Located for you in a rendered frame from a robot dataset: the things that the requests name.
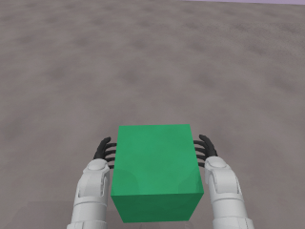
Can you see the robot left hand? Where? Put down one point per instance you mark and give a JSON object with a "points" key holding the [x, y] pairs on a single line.
{"points": [[101, 152]]}

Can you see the robot right hand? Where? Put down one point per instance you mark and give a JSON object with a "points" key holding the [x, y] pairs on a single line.
{"points": [[208, 151]]}

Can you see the right robot forearm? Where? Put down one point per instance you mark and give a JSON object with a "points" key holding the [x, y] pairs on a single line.
{"points": [[229, 210]]}

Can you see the carton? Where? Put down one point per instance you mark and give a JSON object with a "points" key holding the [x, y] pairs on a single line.
{"points": [[156, 176]]}

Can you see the left robot forearm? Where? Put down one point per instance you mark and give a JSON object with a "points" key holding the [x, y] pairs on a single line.
{"points": [[91, 197]]}

